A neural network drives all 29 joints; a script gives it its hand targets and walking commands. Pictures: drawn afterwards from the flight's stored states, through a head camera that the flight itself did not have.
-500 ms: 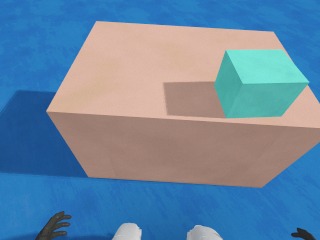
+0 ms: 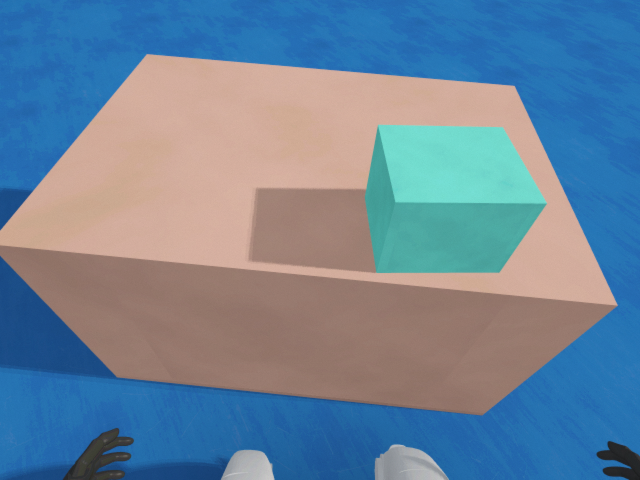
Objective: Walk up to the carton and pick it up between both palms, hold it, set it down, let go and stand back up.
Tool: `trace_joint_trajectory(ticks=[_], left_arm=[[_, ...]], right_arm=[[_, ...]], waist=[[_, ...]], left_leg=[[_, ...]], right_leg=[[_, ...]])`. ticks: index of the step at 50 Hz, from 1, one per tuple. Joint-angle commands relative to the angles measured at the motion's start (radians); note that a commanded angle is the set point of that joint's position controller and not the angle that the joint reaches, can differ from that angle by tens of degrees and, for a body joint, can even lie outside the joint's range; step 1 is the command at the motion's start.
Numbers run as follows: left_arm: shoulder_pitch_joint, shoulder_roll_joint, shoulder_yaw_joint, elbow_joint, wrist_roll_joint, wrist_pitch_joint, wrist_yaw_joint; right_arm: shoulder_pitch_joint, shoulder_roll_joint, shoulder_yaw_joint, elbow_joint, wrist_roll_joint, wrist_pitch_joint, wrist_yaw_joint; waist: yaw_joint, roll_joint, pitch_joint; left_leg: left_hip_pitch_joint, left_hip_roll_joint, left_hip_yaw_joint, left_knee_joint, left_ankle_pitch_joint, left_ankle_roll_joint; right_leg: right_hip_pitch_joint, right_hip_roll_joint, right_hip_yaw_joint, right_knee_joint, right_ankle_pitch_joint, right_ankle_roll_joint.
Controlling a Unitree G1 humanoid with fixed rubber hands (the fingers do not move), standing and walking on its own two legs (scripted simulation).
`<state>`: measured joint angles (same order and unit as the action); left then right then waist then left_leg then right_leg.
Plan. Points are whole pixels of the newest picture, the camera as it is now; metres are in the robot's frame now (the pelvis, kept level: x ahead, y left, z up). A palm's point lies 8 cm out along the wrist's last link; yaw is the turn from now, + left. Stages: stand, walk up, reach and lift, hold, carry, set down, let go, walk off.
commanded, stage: walk up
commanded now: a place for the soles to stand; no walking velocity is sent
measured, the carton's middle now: (439, 199) +0.55 -0.19 +0.00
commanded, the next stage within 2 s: none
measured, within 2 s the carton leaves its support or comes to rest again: neither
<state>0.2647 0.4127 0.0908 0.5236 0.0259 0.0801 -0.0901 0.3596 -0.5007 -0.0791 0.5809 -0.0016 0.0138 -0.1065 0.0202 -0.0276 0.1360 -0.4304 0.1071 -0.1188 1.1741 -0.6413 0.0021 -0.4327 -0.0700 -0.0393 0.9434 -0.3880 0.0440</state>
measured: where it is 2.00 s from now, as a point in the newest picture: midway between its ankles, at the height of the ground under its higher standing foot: outside the picture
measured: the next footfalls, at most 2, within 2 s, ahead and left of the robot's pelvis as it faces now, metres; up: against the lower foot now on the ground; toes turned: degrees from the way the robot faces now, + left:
left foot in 0.10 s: +0.08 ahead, +0.09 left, +0.00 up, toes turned +1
right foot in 0.36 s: +0.12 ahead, -0.30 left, +0.00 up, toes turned +2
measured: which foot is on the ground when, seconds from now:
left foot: up 0.00-0.08, down 0.10-0.40, up 0.42-0.52, down 0.54-1.00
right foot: down 0.00-0.12, up 0.14-0.34, down 0.36-1.00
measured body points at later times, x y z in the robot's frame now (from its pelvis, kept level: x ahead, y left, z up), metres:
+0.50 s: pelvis +0.05 -0.16 +0.01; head +0.08 -0.15 +0.46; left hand +0.15 +0.15 -0.09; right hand +0.17 -0.51 -0.05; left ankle +0.04 +0.01 -0.66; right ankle +0.09 -0.30 -0.68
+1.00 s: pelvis +0.06 -0.21 +0.05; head +0.06 -0.21 +0.50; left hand +0.17 +0.10 -0.05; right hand +0.17 -0.53 -0.05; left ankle +0.06 -0.03 -0.68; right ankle +0.09 -0.31 -0.68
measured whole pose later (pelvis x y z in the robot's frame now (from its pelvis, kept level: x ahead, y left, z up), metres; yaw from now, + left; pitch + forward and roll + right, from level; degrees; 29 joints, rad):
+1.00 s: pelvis +0.06 -0.21 +0.05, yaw +3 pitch -4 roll +0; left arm 0.14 0.38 0.03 0.84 0.00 0.03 -0.04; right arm 0.24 -0.42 -0.02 0.85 0.01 0.00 -0.03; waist 0.00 0.00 0.07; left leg -0.18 0.06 -0.11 0.52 -0.28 -0.09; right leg -0.22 -0.01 -0.08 0.57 -0.28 -0.03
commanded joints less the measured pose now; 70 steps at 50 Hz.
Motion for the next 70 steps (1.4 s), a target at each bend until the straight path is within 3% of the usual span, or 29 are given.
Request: trace_joint_trajectory(ticks=[1, 4, 5, 6, 8, 9, 11, 14, 17, 18, 19, 20, 21, 22, 24, 26, 28, 29, 30, 32, 33, 36, 39, 46, 50, 55, 63, 69, 70], left_arm=[[-0.064, 0.278, 0.088, -0.084, 0.002, -0.019, 0.046], [-0.162, 0.217, 0.044, -0.097, 0.014, -0.012, 0.042], [-0.123, 0.125, 0.021, -0.088, -0.003, -0.011, 0.038], [-0.088, 0.147, 0.038, -0.101, 0.014, -0.005, 0.048], [-0.118, 0.22, 0.069, -0.117, 0.005, 0.003, 0.049], [-0.071, 0.192, 0.073, -0.085, 0.01, -0.005, 0.037], [-0.058, 0.191, 0.089, -0.079, 0.016, -0.005, 0.024], [-0.048, 0.196, 0.092, -0.072, 0.021, -0.002, 0.006], [0.086, 0.189, 0.099, -0.023, 0.01, -0.015, 0.001], [0.083, 0.194, 0.092, 0.002, 0.004, -0.021, 0.005], [0.082, 0.24, 0.091, 0.008, 0.012, -0.027, 0.019], [0.071, 0.312, 0.101, -0.029, -0.003, -0.034, 0.028], [0.002, 0.307, 0.099, -0.037, 0.002, -0.038, 0.031], [-0.002, 0.277, 0.083, -0.028, -0.008, -0.044, 0.036], [-0.033, 0.257, 0.068, -0.001, -0.013, -0.045, 0.06], [-0.12, 0.221, 0.027, 0.025, -0.024, -0.038, 0.064], [-0.041, 0.151, 0.003, 0.056, -0.04, -0.054, 0.065], [-0.028, 0.215, 0.021, 0.068, -0.051, -0.055, 0.081], [-0.015, 0.248, 0.032, 0.088, -0.035, -0.074, 0.085], [-0.034, 0.209, 0.011, 0.104, -0.035, -0.087, 0.075], [-0.033, 0.208, 0.002, 0.116, -0.035, -0.081, 0.08], [-0.077, 0.238, 0.002, 0.125, -0.034, -0.067, 0.082], [-0.15, 0.219, 0.001, 0.147, -0.032, -0.064, 0.07], [-0.187, 0.183, -0.002, 0.219, -0.032, -0.083, 0.068], [-0.208, 0.196, 0.001, 0.262, -0.022, -0.072, 0.06], [-0.247, 0.187, 0.0, 0.299, -0.029, -0.064, 0.06], [-0.222, 0.183, -0.005, 0.357, -0.038, -0.083, 0.067], [-0.213, 0.15, -0.018, 0.387, -0.041, -0.091, 0.076], [-0.205, 0.178, -0.015, 0.408, -0.036, -0.096, 0.083]], right_arm=[[0.001, -0.187, -0.063, -0.072, 0.026, -0.062, -0.015], [0.226, -0.172, -0.055, 0.037, -0.003, -0.079, -0.01], [0.251, -0.237, -0.069, 0.048, -0.038, -0.085, -0.008], [0.143, -0.307, -0.082, -0.012, -0.053, -0.082, -0.013], [0.102, -0.266, -0.074, -0.041, -0.045, -0.086, -0.023], [0.05, -0.257, -0.068, -0.04, -0.048, -0.09, -0.014], [-0.005, -0.248, -0.066, -0.08, -0.044, -0.097, -0.01], [-0.03, -0.266, -0.08, -0.11, -0.031, -0.09, -0.006], [-0.099, -0.257, -0.089, -0.136, -0.044, -0.064, 0.009], [-0.082, -0.191, -0.059, -0.123, -0.02, -0.057, 0.017], [0.009, -0.161, -0.051, -0.108, -0.011, -0.051, 0.017], [-0.027, -0.145, -0.047, -0.123, 0.015, -0.046, 0.014], [-0.044, -0.197, -0.056, -0.106, 0.017, -0.039, -0.007], [-0.063, -0.219, -0.057, -0.098, 0.01, -0.045, -0.006], [0.028, -0.132, -0.038, -0.04, 0.015, -0.059, 0.018], [0.112, -0.135, -0.038, 0.032, 0.008, -0.06, 0.028], [-0.029, -0.215, -0.052, -0.018, -0.01, -0.06, 0.036], [-0.089, -0.261, -0.062, 0.004, -0.002, -0.054, 0.048], [-0.096, -0.237, -0.055, 0.002, 0.0, -0.054, 0.052], [-0.092, -0.161, -0.022, 0.019, 0.01, -0.038, 0.051], [-0.07, -0.141, -0.015, 0.032, 0.016, -0.023, 0.051], [-0.08, -0.127, -0.018, 0.06, 0.007, -0.013, 0.053], [-0.136, -0.149, -0.025, 0.107, 0.007, -0.037, 0.056], [-0.144, -0.121, -0.007, 0.18, 0.007, -0.036, 0.062], [-0.169, -0.094, 0.003, 0.216, 0.013, -0.037, 0.064], [-0.124, -0.124, 0.001, 0.294, 0.008, -0.043, 0.07], [-0.178, -0.075, -0.001, 0.347, -0.005, -0.041, 0.088], [-0.23, -0.092, -0.005, 0.403, 0.017, -0.066, 0.09], [-0.233, -0.069, -0.005, 0.408, 0.014, -0.063, 0.094]], waist=[[0.042, -0.252, -0.037], [-0.082, -0.154, -0.121], [-0.11, 0.145, -0.117], [-0.074, 0.157, -0.075], [-0.076, 0.021, -0.027], [-0.02, 0.082, -0.05], [-0.019, 0.263, -0.051], [-0.019, 0.219, -0.074], [0.066, 0.264, -0.081], [0.071, 0.087, -0.127], [0.048, -0.075, -0.149], [0.082, -0.246, -0.157], [0.063, -0.233, -0.127], [0.052, -0.152, -0.065], [-0.001, -0.186, -0.157], [-0.065, -0.174, -0.112], [-0.034, 0.106, -0.14], [-0.002, 0.06, -0.129], [0.0, 0.052, -0.164], [-0.011, -0.012, -0.217], [-0.003, -0.057, -0.19], [-0.013, -0.098, -0.1], [-0.035, -0.025, -0.067], [-0.013, -0.011, -0.152], [0.007, -0.097, -0.136], [-0.018, 0.061, -0.118], [-0.007, -0.047, -0.098], [-0.004, 0.122, -0.118], [-0.003, 0.065, -0.135]], left_leg=[[-0.143, -0.036, 0.061, -0.06, -0.015, 0.031], [0.272, -0.069, 0.101, -0.535, 0.246, 0.057], [0.387, 0.152, -0.312, -0.77, 0.155, 0.087], [0.301, 0.313, -0.614, -0.793, 0.172, 0.215], [0.267, 0.308, -0.506, -0.747, 0.33, 0.269], [0.215, 0.25, -0.352, -0.695, 0.375, 0.262], [0.198, 0.189, -0.19, -0.623, 0.51, 0.24], [0.018, 0.173, -0.169, -0.607, 0.355, 0.209], [-0.148, 0.077, -0.019, -0.484, 0.163, 0.128], [-0.143, 0.035, 0.035, -0.421, 0.137, 0.092], [-0.19, 0.001, 0.107, -0.29, 0.15, 0.046], [-0.203, -0.117, 0.156, -0.117, 0.004, -0.001], [-0.162, -0.102, 0.079, -0.02, -0.049, 0.003], [-0.165, -0.082, 0.042, -0.039, -0.015, 0.014], [-0.046, -0.031, 0.055, -0.244, -0.003, 0.048], [0.173, -0.05, 0.107, -0.511, 0.253, 0.036], [0.217, 0.162, -0.303, -0.656, 0.625, 0.12], [0.123, 0.111, -0.248, -0.53, 0.654, 0.176], [0.144, 0.016, -0.005, -0.444, 0.701, 0.075], [0.149, -0.062, 0.041, -0.407, 0.447, -0.001], [0.118, -0.081, 0.079, -0.404, 0.348, -0.002], [0.124, -0.089, 0.052, -0.484, 0.167, 0.009], [0.203, 0.014, -0.079, -0.675, 0.353, 0.042], [0.224, -0.038, 0.034, -0.684, 0.516, -0.014], [0.218, -0.046, 0.062, -0.718, 0.46, -0.014], [0.182, 0.011, -0.012, -0.793, 0.499, 0.008], [0.208, -0.049, 0.018, -0.782, 0.416, 0.022], [0.244, -0.001, -0.043, -0.87, 0.522, 0.049], [0.257, 0.008, -0.041, -0.85, 0.57, 0.04]], right_leg=[[0.132, -0.22, 0.37, -0.508, 0.048, -0.29], [-0.044, -0.128, 0.188, -0.268, 0.182, -0.19], [-0.257, -0.054, 0.098, 0.024, 0.095, -0.084], [-0.347, 0.023, 0.137, 0.111, -0.197, -0.068], [-0.335, 0.01, 0.209, 0.188, -0.161, -0.063], [-0.254, -0.002, 0.214, 0.206, -0.132, -0.06], [-0.228, -0.038, 0.151, 0.191, -0.085, -0.044], [-0.045, -0.032, 0.075, 0.073, -0.058, -0.045], [0.254, 0.043, -0.03, -0.22, 0.015, -0.083], [0.29, 0.082, -0.033, -0.288, 0.045, -0.096], [0.34, -0.008, 0.108, -0.364, 0.001, -0.131], [0.222, -0.243, 0.476, -0.549, -0.118, -0.244], [0.149, -0.306, 0.602, -0.595, -0.15, -0.332], [0.16, -0.257, 0.497, -0.552, -0.007, -0.329], [0.259, -0.175, 0.362, -0.341, 0.531, -0.245], [0.074, -0.124, 0.202, -0.271, 0.492, -0.17], [0.011, 0.009, 0.085, -0.11, 0.408, -0.053], [0.15, -0.034, 0.112, -0.216, 0.36, -0.046], [0.214, -0.097, 0.13, -0.281, 0.506, -0.046], [0.232, -0.141, 0.318, -0.417, 0.437, -0.109], [0.263, -0.177, 0.297, -0.438, 0.508, -0.149], [0.187, -0.185, 0.311, -0.53, 0.274, -0.136], [0.11, -0.073, 0.16, -0.488, 0.086, -0.091], [0.267, -0.103, 0.145, -0.563, 0.278, -0.112], [0.278, -0.11, 0.131, -0.607, 0.21, -0.12], [0.305, -0.051, 0.057, -0.571, 0.051, -0.098], [0.275, -0.104, 0.127, -0.72, -0.098, -0.089], [0.342, -0.045, 0.047, -0.603, 0.187, -0.063], [0.354, -0.049, 0.034, -0.62, 0.18, -0.074]])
